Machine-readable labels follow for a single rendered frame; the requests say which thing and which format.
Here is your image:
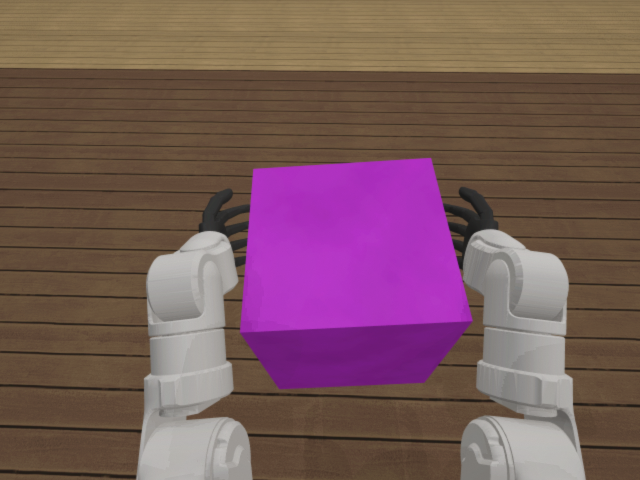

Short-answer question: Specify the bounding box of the right robot upper arm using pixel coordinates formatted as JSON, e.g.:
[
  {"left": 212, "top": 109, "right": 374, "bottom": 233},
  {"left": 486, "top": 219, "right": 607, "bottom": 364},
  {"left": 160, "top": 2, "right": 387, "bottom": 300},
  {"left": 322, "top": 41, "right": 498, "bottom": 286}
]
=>
[{"left": 460, "top": 416, "right": 585, "bottom": 480}]

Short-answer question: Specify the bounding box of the right robot forearm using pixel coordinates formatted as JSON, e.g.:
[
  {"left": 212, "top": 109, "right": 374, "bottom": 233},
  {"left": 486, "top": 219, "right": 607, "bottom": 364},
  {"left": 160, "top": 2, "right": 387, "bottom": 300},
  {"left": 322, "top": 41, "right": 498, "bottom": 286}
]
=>
[{"left": 463, "top": 229, "right": 586, "bottom": 480}]

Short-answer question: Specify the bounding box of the left robot hand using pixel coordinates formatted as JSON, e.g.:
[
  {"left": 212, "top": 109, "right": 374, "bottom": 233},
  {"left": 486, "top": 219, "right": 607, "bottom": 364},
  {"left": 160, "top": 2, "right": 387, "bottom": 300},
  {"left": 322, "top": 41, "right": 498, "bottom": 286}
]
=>
[{"left": 199, "top": 188, "right": 250, "bottom": 267}]

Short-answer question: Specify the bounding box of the right robot hand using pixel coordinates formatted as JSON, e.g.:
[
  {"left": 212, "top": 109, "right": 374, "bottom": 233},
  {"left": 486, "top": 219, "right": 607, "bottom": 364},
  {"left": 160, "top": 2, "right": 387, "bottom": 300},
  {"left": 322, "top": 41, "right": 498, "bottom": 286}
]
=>
[{"left": 443, "top": 187, "right": 498, "bottom": 270}]

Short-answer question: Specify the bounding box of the left robot forearm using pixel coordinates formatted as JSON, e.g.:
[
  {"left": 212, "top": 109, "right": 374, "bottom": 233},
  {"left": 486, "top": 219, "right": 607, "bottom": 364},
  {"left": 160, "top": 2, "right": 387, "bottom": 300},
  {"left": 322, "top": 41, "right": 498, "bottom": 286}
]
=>
[{"left": 136, "top": 231, "right": 239, "bottom": 480}]

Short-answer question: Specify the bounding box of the left robot upper arm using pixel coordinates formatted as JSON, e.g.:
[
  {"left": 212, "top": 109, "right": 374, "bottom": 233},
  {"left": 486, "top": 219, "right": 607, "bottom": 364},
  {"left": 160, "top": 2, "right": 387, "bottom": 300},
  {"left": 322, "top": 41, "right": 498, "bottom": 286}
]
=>
[{"left": 138, "top": 417, "right": 253, "bottom": 480}]

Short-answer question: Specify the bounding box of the carton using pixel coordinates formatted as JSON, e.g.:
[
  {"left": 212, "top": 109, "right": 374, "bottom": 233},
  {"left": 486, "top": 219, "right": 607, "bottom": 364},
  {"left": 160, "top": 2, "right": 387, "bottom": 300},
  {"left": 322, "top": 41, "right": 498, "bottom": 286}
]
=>
[{"left": 240, "top": 158, "right": 473, "bottom": 389}]

